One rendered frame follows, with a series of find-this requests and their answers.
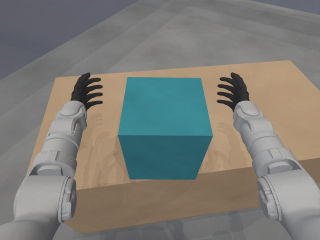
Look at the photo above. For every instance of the robot right hand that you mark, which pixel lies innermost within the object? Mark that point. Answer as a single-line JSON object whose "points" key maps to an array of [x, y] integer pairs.
{"points": [[239, 90]]}

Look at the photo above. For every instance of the left robot forearm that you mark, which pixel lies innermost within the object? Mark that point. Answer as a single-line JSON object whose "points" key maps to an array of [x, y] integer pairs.
{"points": [[61, 145]]}

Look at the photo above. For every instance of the carton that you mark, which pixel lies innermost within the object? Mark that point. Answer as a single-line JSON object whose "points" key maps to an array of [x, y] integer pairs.
{"points": [[164, 129]]}

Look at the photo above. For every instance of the right robot forearm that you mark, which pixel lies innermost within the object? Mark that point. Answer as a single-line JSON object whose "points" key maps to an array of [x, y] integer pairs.
{"points": [[268, 153]]}

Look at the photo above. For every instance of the right robot upper arm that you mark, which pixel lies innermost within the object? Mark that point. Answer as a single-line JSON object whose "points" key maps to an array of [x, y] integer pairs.
{"points": [[291, 198]]}

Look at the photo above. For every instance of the robot left hand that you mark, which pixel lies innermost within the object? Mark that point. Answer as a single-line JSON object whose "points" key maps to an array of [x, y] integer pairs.
{"points": [[81, 90]]}

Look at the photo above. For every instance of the pedestal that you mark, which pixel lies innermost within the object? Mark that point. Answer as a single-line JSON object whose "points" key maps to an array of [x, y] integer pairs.
{"points": [[108, 199]]}

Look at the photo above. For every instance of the left robot upper arm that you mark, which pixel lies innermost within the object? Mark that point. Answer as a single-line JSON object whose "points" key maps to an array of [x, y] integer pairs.
{"points": [[44, 202]]}

